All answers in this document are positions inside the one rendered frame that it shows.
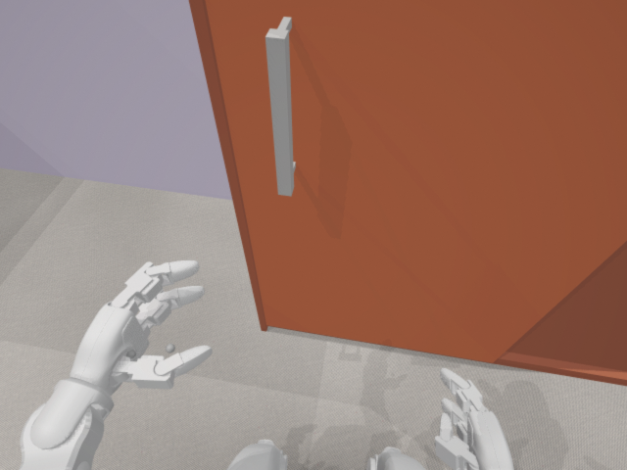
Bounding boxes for left robot thigh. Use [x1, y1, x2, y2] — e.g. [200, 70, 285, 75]
[226, 444, 287, 470]

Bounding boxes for robot left forearm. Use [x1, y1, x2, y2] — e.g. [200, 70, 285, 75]
[19, 378, 114, 470]

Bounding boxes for handle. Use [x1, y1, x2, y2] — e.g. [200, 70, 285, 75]
[265, 17, 296, 197]

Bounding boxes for wardrobe door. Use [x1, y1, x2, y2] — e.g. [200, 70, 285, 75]
[506, 241, 627, 371]
[205, 0, 627, 363]

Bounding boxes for robot right hand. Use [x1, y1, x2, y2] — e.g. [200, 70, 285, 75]
[435, 368, 514, 470]

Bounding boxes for robot left hand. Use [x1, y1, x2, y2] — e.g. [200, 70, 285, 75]
[70, 260, 213, 396]

